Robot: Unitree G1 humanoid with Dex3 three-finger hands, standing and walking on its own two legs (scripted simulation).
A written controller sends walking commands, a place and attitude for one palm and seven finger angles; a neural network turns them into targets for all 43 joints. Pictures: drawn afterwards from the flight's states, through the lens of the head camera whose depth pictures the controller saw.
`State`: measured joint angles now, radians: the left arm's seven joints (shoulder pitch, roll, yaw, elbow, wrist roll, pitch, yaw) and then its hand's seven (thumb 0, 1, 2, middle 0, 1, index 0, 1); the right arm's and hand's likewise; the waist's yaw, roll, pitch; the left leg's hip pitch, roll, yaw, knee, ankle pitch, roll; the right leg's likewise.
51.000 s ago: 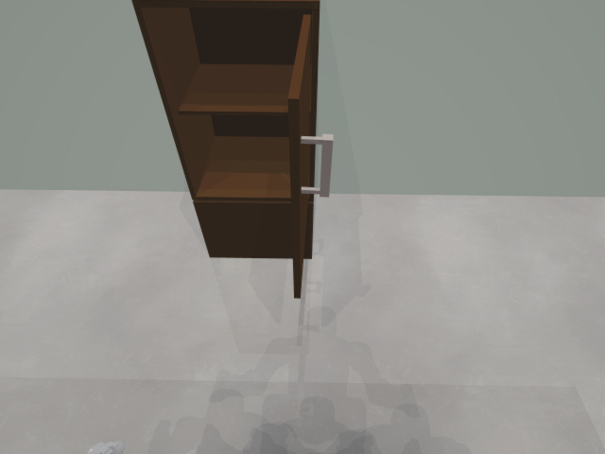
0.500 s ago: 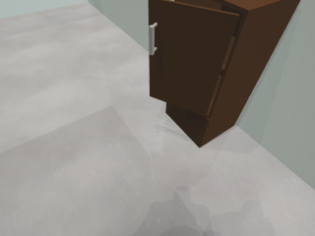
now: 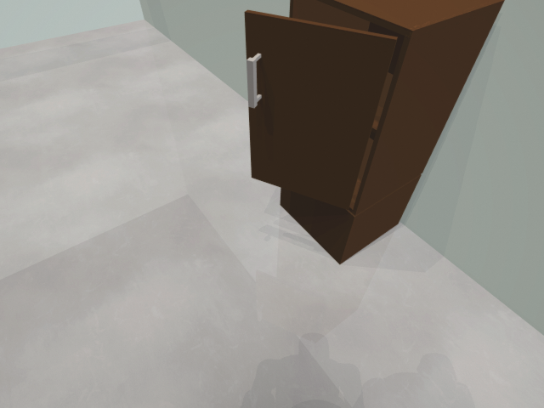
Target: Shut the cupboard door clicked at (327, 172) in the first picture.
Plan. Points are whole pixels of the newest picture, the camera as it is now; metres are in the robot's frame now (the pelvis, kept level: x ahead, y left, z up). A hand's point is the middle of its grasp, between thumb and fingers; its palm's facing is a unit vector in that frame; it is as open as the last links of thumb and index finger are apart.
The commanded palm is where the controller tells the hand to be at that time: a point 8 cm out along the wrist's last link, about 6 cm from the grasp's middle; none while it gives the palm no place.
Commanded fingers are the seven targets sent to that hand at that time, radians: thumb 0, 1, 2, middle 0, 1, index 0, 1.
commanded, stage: let the arm hang, fingers relaxed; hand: left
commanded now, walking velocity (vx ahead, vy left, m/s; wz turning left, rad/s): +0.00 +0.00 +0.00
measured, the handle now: (255, 81) +0.95 +0.09 +0.01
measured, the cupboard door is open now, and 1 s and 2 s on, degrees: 29 29 29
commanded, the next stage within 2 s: look to check the result in 0.04 s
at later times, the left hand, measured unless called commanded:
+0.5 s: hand out of the picture +0.00 +0.16 -0.17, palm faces +0.01 -0.98 -0.20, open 7.4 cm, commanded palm none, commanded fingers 0.00 0.90 0.90 -0.20 -0.30 -0.20 -0.30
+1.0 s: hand out of the picture +0.03 +0.17 -0.18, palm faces +0.12 -0.97 -0.21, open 7.4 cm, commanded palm none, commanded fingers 0.00 0.90 0.90 -0.20 -0.30 -0.20 -0.30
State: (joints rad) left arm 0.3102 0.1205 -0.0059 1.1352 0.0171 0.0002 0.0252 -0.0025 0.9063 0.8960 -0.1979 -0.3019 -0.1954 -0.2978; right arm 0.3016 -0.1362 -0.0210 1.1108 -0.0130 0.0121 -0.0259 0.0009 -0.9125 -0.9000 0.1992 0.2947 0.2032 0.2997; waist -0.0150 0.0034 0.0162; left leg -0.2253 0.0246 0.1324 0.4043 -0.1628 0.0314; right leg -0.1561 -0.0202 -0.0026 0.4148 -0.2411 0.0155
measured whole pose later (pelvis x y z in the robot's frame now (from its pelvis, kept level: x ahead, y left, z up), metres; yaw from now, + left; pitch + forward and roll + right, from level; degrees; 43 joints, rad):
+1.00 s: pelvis +0.03 -0.01 -0.01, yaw +5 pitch -1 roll -1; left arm 0.24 0.17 0.04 1.07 0.02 0.01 0.03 0.00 0.90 0.90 -0.20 -0.30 -0.20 -0.30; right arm 0.26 -0.17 -0.04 1.08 -0.01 0.05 -0.02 0.00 -0.91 -0.90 0.20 0.29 0.20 0.30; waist -0.02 0.02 0.07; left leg -0.30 0.03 0.05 0.63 -0.32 0.00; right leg -0.13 -0.02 -0.10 0.49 -0.34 -0.01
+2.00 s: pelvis +0.05 +0.00 -0.03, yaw +42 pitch +1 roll +1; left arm 0.27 0.24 0.06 0.90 0.02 0.04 0.01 0.00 0.90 0.90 -0.20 -0.30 -0.20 -0.30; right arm 0.12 -0.24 -0.06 0.87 -0.02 0.04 0.03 0.00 -0.91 -0.90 0.20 0.29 0.20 0.30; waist 0.01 -0.06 0.13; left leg -0.34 -0.01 0.07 0.67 -0.32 0.02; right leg -0.27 -0.15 -0.14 0.86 -0.54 0.05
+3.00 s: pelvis +0.23 +0.22 -0.01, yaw +71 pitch +1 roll -1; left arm 0.21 0.24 0.06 0.91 0.02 0.04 0.02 0.00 0.91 0.90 -0.20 -0.30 -0.19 -0.30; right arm 0.11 -0.18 0.00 0.89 -0.02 -0.01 -0.02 0.00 -0.91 -0.90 0.20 0.29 0.20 0.30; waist 0.03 -0.03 0.09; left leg -0.30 -0.02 0.09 0.52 -0.24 0.08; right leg -0.48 -0.09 0.01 1.00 -0.39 0.06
